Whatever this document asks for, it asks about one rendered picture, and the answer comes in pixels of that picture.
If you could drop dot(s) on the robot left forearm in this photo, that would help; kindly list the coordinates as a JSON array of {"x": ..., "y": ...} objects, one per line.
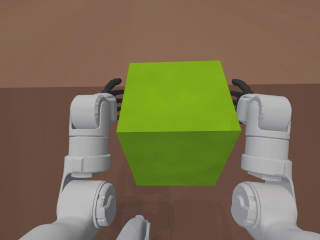
[{"x": 89, "y": 128}]

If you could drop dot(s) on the robot right upper arm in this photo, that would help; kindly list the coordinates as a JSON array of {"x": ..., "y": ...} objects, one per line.
[{"x": 268, "y": 212}]

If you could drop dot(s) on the left robot hand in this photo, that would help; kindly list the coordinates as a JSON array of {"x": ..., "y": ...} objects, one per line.
[{"x": 109, "y": 87}]

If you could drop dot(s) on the left robot thigh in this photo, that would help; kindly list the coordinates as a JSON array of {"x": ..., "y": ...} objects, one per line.
[{"x": 135, "y": 229}]

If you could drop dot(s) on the carton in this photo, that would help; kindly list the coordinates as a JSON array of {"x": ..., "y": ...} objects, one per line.
[{"x": 177, "y": 124}]

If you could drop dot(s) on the right robot hand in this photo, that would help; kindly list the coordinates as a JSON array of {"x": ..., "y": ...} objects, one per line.
[{"x": 244, "y": 87}]

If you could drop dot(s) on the robot right forearm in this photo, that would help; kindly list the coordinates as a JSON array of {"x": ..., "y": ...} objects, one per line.
[{"x": 268, "y": 125}]

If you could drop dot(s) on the robot left upper arm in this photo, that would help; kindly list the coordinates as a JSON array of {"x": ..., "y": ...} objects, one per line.
[{"x": 84, "y": 207}]

